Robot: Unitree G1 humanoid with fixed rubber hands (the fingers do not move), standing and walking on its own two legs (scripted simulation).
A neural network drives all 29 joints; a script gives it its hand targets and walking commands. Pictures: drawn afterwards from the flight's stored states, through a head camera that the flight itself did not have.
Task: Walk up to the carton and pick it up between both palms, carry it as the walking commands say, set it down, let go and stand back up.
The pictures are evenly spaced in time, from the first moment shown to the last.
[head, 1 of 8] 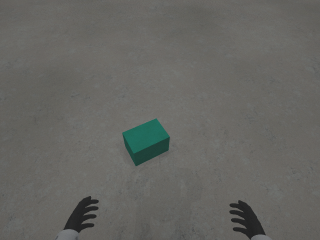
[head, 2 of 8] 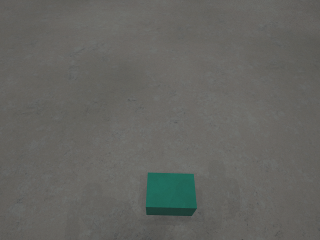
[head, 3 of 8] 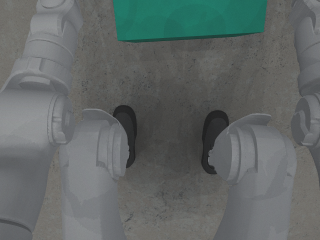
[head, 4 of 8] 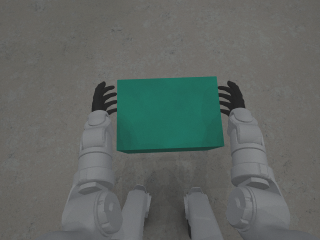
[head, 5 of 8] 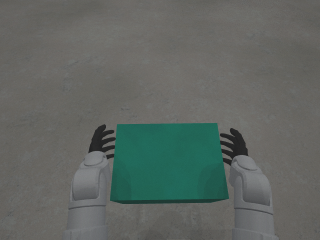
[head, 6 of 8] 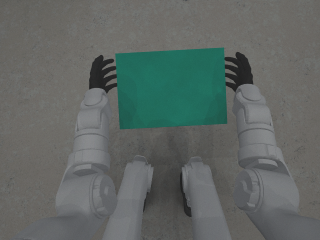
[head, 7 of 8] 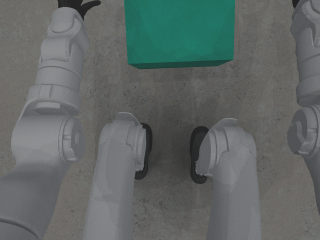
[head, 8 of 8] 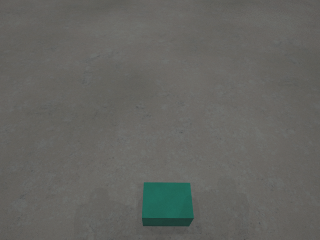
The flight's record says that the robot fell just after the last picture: no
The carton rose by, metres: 0.68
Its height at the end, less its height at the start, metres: +0.00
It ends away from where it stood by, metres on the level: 0.01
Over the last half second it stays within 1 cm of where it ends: yes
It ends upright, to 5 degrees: yes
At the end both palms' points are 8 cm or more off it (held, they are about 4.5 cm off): yes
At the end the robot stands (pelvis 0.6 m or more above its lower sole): yes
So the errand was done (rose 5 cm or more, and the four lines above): yes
